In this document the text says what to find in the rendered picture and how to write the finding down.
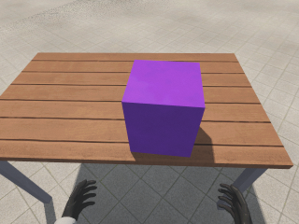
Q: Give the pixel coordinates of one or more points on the table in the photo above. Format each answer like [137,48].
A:
[66,107]

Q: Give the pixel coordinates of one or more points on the carton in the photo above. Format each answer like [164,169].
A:
[163,105]

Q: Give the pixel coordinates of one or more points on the robot right hand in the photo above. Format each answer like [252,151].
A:
[239,208]

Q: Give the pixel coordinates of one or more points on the robot left hand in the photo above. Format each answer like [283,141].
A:
[75,203]

